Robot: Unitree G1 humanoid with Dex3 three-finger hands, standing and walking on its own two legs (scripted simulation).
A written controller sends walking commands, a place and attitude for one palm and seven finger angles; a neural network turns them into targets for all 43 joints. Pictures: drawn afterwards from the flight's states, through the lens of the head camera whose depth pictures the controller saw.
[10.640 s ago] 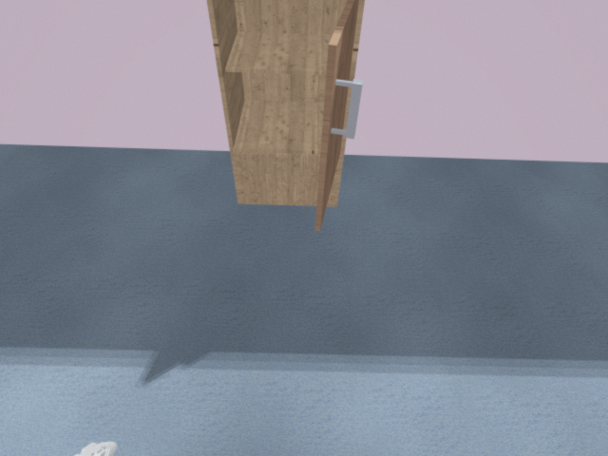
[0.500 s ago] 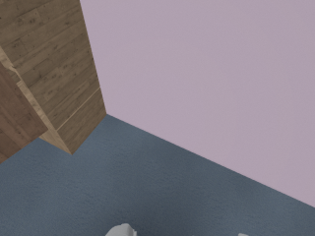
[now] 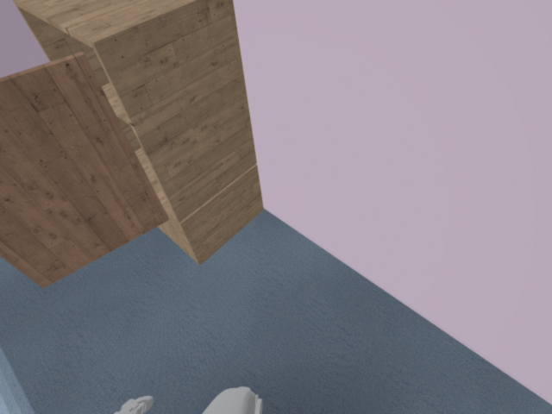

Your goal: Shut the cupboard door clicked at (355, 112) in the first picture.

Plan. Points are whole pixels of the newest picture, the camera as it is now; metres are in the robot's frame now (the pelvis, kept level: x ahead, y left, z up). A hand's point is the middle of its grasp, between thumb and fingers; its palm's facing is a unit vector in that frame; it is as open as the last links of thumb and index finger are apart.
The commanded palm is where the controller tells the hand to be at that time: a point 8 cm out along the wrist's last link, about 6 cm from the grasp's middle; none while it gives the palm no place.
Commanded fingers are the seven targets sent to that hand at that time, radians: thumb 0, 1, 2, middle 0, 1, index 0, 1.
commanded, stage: turn to face it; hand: left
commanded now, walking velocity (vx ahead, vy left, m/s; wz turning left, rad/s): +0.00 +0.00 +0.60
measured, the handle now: out of the picture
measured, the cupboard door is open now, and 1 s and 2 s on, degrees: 78 78 78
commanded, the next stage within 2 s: take the last steps up to it in 0.92 s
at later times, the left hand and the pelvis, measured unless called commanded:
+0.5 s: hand out of the picture +0.00 +0.27 -0.16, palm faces +0.34 -0.90 -0.28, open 7.4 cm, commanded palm none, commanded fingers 0.00 0.90 0.90 -0.20 -0.30 -0.20 -0.30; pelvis -0.01 +0.02 +0.00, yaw +18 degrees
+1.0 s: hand out of the picture -0.11 +0.18 -0.16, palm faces +0.55 -0.79 -0.26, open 7.4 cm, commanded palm none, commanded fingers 0.00 0.90 0.90 -0.20 -0.30 -0.20 -0.30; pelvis -0.04 -0.01 +0.00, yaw +32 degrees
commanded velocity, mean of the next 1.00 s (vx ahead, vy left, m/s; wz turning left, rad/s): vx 0.00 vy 0.00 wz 0.46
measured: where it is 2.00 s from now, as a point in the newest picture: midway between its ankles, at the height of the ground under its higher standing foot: outside the picture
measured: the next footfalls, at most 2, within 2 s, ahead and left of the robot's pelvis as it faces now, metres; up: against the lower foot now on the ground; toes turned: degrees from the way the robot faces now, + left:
left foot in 0.26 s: +0.01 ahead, +0.15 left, +0.00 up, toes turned +15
right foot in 0.64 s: +0.09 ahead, -0.09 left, +0.00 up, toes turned +20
